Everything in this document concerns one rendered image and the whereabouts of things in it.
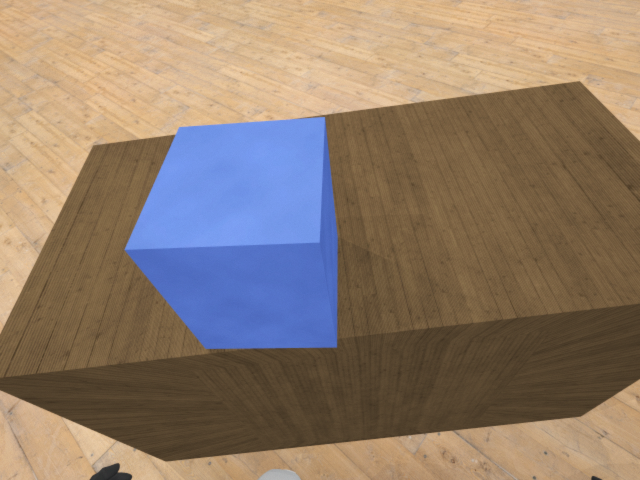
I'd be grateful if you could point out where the carton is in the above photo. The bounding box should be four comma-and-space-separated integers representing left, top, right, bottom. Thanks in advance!
125, 117, 338, 349

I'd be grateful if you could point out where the pedestal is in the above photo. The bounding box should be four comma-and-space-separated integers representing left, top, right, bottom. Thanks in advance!
0, 81, 640, 462

